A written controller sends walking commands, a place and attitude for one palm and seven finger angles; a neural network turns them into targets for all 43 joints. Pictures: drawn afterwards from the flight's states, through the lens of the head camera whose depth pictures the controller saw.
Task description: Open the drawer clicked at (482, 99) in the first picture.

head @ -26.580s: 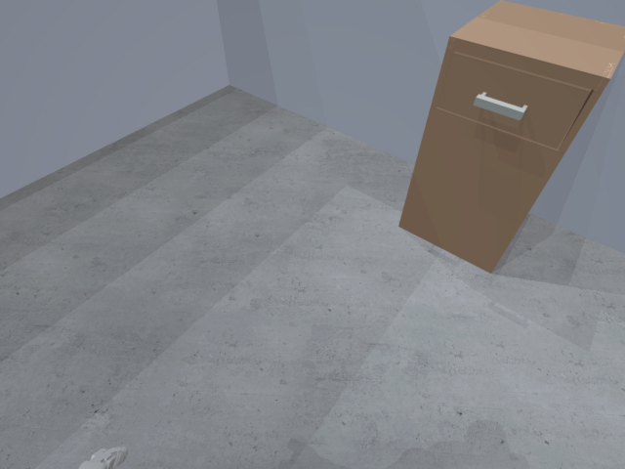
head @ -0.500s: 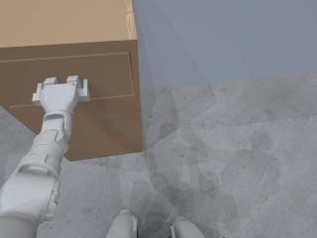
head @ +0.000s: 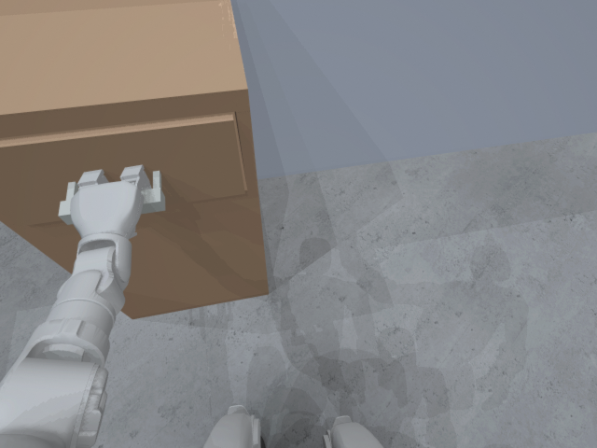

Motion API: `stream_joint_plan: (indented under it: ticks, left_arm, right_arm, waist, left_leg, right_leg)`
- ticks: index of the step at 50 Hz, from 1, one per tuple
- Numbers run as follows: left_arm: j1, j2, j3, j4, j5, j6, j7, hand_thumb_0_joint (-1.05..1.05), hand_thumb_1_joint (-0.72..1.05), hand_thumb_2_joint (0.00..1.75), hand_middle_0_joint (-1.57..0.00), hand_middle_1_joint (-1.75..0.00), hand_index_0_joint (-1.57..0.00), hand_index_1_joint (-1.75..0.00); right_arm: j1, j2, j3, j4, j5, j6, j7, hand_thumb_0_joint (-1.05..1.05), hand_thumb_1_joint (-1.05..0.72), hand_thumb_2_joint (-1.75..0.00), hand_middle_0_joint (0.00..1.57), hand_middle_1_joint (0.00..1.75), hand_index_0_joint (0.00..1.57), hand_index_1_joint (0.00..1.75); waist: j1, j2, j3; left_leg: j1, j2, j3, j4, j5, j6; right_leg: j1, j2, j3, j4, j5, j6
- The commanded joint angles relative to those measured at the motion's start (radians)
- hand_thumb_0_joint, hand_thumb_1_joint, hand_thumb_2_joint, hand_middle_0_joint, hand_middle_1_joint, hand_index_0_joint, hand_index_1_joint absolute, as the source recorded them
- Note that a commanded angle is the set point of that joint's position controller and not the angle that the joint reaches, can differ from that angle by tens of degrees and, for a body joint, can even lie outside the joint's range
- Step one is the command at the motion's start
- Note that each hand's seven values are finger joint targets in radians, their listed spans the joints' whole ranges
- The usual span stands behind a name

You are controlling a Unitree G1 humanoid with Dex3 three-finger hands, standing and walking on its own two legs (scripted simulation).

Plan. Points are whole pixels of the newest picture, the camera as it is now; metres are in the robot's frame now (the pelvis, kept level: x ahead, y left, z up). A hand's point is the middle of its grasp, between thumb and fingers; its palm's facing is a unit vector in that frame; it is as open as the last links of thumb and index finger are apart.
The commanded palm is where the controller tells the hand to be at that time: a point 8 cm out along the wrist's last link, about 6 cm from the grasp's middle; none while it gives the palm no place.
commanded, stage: pull the drawer open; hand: left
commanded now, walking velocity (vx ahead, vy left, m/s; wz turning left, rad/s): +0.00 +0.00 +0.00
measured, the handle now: (115, 194) +0.48 +0.26 +0.00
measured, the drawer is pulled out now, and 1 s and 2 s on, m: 0.01 0.06 0.23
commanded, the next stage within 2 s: relax the arm and regain balance in 1.32 s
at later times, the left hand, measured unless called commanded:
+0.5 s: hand (124, 263) +0.38 +0.23 -0.03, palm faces -0.03 -0.05 -1.00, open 5.7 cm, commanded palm +0.34 +0.22 +0.03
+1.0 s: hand (124, 254) +0.39 +0.24 -0.03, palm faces -0.05 -0.01 -1.00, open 5.6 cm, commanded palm +0.40 +0.23 +0.03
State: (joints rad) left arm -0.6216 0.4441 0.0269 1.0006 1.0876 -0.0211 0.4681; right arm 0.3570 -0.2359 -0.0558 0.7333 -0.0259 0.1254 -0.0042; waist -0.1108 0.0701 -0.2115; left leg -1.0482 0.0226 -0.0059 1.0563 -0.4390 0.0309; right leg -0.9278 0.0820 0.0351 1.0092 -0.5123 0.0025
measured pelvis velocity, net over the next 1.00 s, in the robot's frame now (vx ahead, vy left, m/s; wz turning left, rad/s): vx -0.02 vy -0.02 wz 0.05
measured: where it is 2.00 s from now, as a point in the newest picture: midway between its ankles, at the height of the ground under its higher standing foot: outside the picture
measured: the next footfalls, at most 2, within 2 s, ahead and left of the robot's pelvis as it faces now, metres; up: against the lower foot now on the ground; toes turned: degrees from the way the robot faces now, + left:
none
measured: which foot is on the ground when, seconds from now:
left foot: down 0.00-1.00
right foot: down 0.00-1.00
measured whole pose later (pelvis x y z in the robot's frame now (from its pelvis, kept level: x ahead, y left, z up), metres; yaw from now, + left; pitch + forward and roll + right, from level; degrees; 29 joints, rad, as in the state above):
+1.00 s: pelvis -0.02 -0.02 +0.00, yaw +3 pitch +22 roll -2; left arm -0.59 0.42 -0.03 1.01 1.09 -0.01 0.49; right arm 0.28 -0.23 -0.04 0.72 -0.02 0.10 -0.05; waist -0.08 0.06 -0.20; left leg -1.03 0.01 -0.05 1.07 -0.41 0.00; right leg -0.92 0.07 -0.01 1.05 -0.52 -0.03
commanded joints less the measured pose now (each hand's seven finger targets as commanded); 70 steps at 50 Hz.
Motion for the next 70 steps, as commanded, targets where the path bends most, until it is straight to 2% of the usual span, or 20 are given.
stream_joint_plan:
  ticks: [1,3,7,10,16,18,26,28,29,30,32,35,40,48,49,50,57,58,65,70]
  left_arm:
    - [-0.242,0.209,0.055,-0.181,-0.009,0.009,0.046,0.00,0.90,0.90,-0.40,-1.35,-0.40,-1.35]
    - [-0.169,0.154,0.029,-0.185,-0.006,0.022,0.053,0.00,0.90,0.90,-0.40,-1.35,-0.40,-1.35]
    - [-0.090,0.129,0.028,-0.274,-0.008,0.039,0.061,0.00,0.90,0.90,-0.40,-1.35,-0.40,-1.35]
    - [-0.049,0.076,-0.009,-0.315,-0.017,0.060,0.060,0.00,0.90,0.90,-0.40,-1.35,-0.40,-1.35]
    - [0.061,0.085,0.006,-0.400,-0.019,0.085,0.061,0.00,0.90,0.90,-0.40,-1.35,-0.40,-1.35]
    - [0.095,0.037,-0.028,-0.428,-0.016,0.094,0.065,0.00,0.90,0.90,-0.40,-1.35,-0.40,-1.35]
    - [0.262,0.010,-0.034,-0.561,-0.030,0.120,0.072,0.00,0.90,0.90,-0.40,-1.35,-0.40,-1.35]
    - [-0.079,0.065,-0.032,-0.503,-0.002,0.103,0.085,0.00,0.90,0.90,-0.40,-1.35,-0.40,-1.35]
    - [-0.188,0.102,-0.021,-0.470,0.016,0.087,0.091,0.00,0.90,0.90,-0.40,-1.35,-0.40,-1.35]
    - [-0.143,0.092,-0.018,-0.413,0.022,0.083,0.093,0.00,0.90,0.90,-0.40,-1.35,-0.40,-1.35]
    - [-0.151,0.124,-0.002,-0.385,0.034,0.071,0.099,0.00,0.90,0.90,-0.40,-1.35,-0.40,-1.35]
    - [-0.218,0.117,-0.019,-0.352,0.028,0.068,0.102,0.00,0.90,0.90,-0.40,-1.35,-0.40,-1.35]
    - [-0.308,0.135,-0.026,-0.248,-0.001,0.059,0.083,0.00,0.90,0.90,-0.40,-1.35,-0.40,-1.35]
    - [-0.396,0.236,0.012,-0.157,-0.014,0.015,0.056,0.00,0.90,0.90,-0.40,-1.35,-0.40,-1.35]
    - [-0.422,0.277,0.034,-0.177,-0.008,0.006,0.058,0.00,0.90,0.90,-0.40,-1.35,-0.40,-1.35]
    - [-0.419,0.246,0.010,-0.156,-0.008,0.008,0.057,0.00,0.90,0.90,-0.40,-1.35,-0.40,-1.35]
    - [-0.507,0.291,0.023,-0.135,-0.002,0.005,0.054,0.00,0.90,0.90,-0.40,-1.35,-0.40,-1.35]
    - [-0.501,0.286,0.025,-0.109,-0.005,0.013,0.054,0.00,0.90,0.90,-0.40,-1.35,-0.40,-1.35]
    - [-0.208,0.178,0.020,-0.181,-0.041,0.013,0.024,0.00,0.90,0.90,-0.40,-1.35,-0.40,-1.35]
    - [-0.100,0.116,-0.004,-0.265,-0.038,0.003,0.033,0.00,0.90,0.90,-0.40,-1.35,-0.40,-1.35]
  right_arm:
    - [0.071,-0.165,-0.060,-0.076,-0.005,-0.017,-0.008,0.00,-0.90,-0.90,0.20,0.30,0.20,0.30]
    - [0.060,-0.159,-0.063,-0.087,-0.002,-0.013,0.000,0.00,-0.90,-0.90,0.20,0.30,0.20,0.30]
    - [0.036,-0.152,-0.068,-0.112,-0.001,-0.003,0.004,0.00,-0.90,-0.90,0.20,0.30,0.20,0.30]
    - [0.023,-0.149,-0.069,-0.127,0.002,0.000,0.008,0.00,-0.90,-0.90,0.20,0.30,0.20,0.30]
    - [-0.016,-0.144,-0.062,-0.151,0.004,0.002,0.003,0.00,-0.90,-0.90,0.20,0.30,0.20,0.30]
    - [-0.027,-0.138,-0.064,-0.157,0.005,0.002,0.005,0.00,-0.90,-0.90,0.20,0.30,0.20,0.30]
    - [-0.080,-0.131,-0.059,-0.187,0.000,-0.010,0.009,0.00,-0.90,-0.90,0.20,0.30,0.20,0.30]
    - [-0.061,-0.135,-0.056,-0.134,-0.004,-0.011,-0.014,0.00,-0.90,-0.90,0.20,0.30,0.20,0.30]
    - [-0.063,-0.132,-0.049,-0.118,-0.005,-0.016,-0.024,0.00,-0.90,-0.90,0.20,0.30,0.20,0.30]
    - [-0.060,-0.130,-0.051,-0.116,-0.008,-0.023,-0.026,0.00,-0.90,-0.90,0.20,0.30,0.20,0.30]
    - [-0.071,-0.130,-0.048,-0.114,-0.008,-0.026,-0.032,0.00,-0.90,-0.90,0.20,0.30,0.20,0.30]
    - [-0.061,-0.129,-0.050,-0.106,-0.007,-0.029,-0.037,0.00,-0.90,-0.90,0.20,0.30,0.20,0.30]
    - [-0.047,-0.128,-0.043,-0.101,0.001,-0.038,-0.047,0.00,-0.90,-0.90,0.20,0.30,0.20,0.30]
    - [-0.014,-0.138,-0.031,-0.089,0.007,-0.054,-0.057,0.00,-0.90,-0.90,0.20,0.30,0.20,0.30]
    - [-0.012,-0.139,-0.030,-0.087,0.010,-0.056,-0.059,0.00,-0.90,-0.90,0.20,0.30,0.20,0.30]
    - [-0.003,-0.139,-0.031,-0.085,0.010,-0.058,-0.059,0.00,-0.90,-0.90,0.20,0.30,0.20,0.30]
    - [0.036,-0.152,-0.033,-0.067,0.012,-0.070,-0.053,0.00,-0.90,-0.90,0.20,0.30,0.20,0.30]
    - [0.048,-0.157,-0.035,-0.062,0.009,-0.071,-0.051,0.00,-0.90,-0.90,0.20,0.30,0.20,0.30]
    - [0.041,-0.146,-0.049,-0.097,0.012,-0.053,-0.024,0.00,-0.90,-0.90,0.20,0.30,0.20,0.30]
    - [0.017,-0.143,-0.057,-0.109,0.015,-0.044,-0.018,0.00,-0.90,-0.90,0.20,0.30,0.20,0.30]
  waist:
    - [0.040,0.021,-0.405]
    - [0.049,0.025,-0.378]
    - [0.068,0.021,-0.432]
    - [0.057,-0.003,-0.385]
    - [0.077,-0.005,-0.368]
    - [0.074,0.011,-0.348]
    - [0.092,-0.013,-0.362]
    - [0.014,-0.023,-0.284]
    - [0.001,-0.017,-0.265]
    - [0.013,-0.022,-0.237]
    - [0.034,0.006,-0.290]
    - [0.033,0.020,-0.336]
    - [0.012,-0.044,-0.334]
    - [-0.003,-0.034,-0.320]
    - [0.002,-0.028,-0.359]
    - [-0.007,-0.015,-0.343]
    - [-0.022,0.025,-0.384]
    - [-0.026,0.016,-0.368]
    - [0.066,0.027,-0.439]
    - [0.062,-0.008,-0.355]
  left_leg:
    - [0.458,-0.014,-0.007,-0.092,0.432,0.006]
    - [0.497,-0.010,-0.007,-0.102,0.451,0.002]
    - [0.563,-0.005,-0.007,-0.107,0.552,-0.001]
    - [0.556,-0.007,-0.003,-0.116,0.558,0.002]
    - [0.577,-0.011,-0.009,-0.134,0.601,0.001]
    - [0.606,-0.006,-0.010,-0.138,0.623,0.000]
    - [0.615,-0.011,-0.007,-0.146,0.630,0.000]
    - [0.543,-0.015,-0.011,-0.122,0.502,0.002]
    - [0.502,-0.020,-0.009,-0.115,0.434,0.004]
    - [0.479,-0.027,-0.005,-0.116,0.387,0.006]
    - [0.494,-0.031,-0.009,-0.117,0.369,0.004]
    - [0.496,-0.036,-0.008,-0.105,0.345,0.003]
    - [0.408,-0.043,0.002,-0.092,0.245,0.018]
    - [0.293,-0.045,0.012,-0.066,0.153,0.028]
    - [0.289,-0.043,0.008,-0.064,0.156,0.026]
    - [0.286,-0.046,0.011,-0.061,0.153,0.028]
    - [0.286,-0.039,0.001,-0.052,0.151,0.027]
    - [0.288,-0.038,0.000,-0.051,0.149,0.027]
    - [0.412,-0.032,0.012,-0.104,0.280,0.014]
    - [0.429,-0.023,0.013,-0.129,0.309,0.013]
  right_leg:
    - [0.118,0.007,-0.072,-0.114,0.426,-0.040]
    - [0.101,0.012,-0.082,-0.124,0.407,-0.043]
    - [0.147,0.009,-0.079,-0.124,0.481,-0.040]
    - [0.173,0.008,-0.080,-0.144,0.502,-0.038]
    - [0.222,0.002,-0.074,-0.155,0.538,-0.041]
    - [0.207,0.002,-0.079,-0.161,0.531,-0.040]
    - [0.275,-0.003,-0.074,-0.168,0.576,-0.041]
    - [0.183,-0.010,-0.070,-0.154,0.515,-0.034]
    - [0.145,-0.015,-0.067,-0.146,0.468,-0.033]
    - [0.139,-0.014,-0.069,-0.148,0.430,-0.037]
    - [0.130,-0.016,-0.063,-0.140,0.393,-0.041]
    - [0.120,-0.014,-0.061,-0.136,0.366,-0.044]
    - [0.139,-0.015,-0.044,-0.152,0.316,-0.030]
    - [0.131,-0.019,-0.018,-0.154,0.253,-0.022]
    - [0.137,-0.020,-0.016,-0.145,0.253,-0.020]
    - [0.125,-0.018,-0.016,-0.147,0.251,-0.022]
    - [0.079,-0.011,-0.025,-0.132,0.223,-0.022]
    - [0.067,-0.008,-0.031,-0.133,0.215,-0.024]
    - [0.169,0.005,-0.051,-0.139,0.333,-0.037]
    - [0.168,0.005,-0.060,-0.158,0.357,-0.039]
